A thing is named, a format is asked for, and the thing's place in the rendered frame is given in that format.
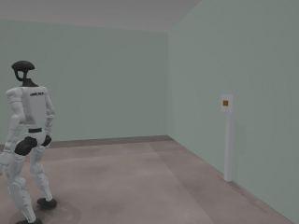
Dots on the robot right hand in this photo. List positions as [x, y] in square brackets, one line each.
[50, 135]

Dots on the robot left upper arm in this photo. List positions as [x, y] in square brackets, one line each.
[14, 96]

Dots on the robot left hand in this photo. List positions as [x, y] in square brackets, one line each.
[6, 158]

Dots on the robot right upper arm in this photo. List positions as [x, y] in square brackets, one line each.
[49, 106]

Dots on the robot head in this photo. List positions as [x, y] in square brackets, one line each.
[24, 66]

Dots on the panel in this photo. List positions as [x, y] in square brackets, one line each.
[229, 134]

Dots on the left robot shin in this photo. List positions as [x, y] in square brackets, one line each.
[21, 197]

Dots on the left robot forearm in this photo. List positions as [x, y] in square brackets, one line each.
[13, 135]

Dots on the button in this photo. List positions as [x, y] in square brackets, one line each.
[225, 103]

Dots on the right robot forearm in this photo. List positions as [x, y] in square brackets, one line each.
[48, 123]

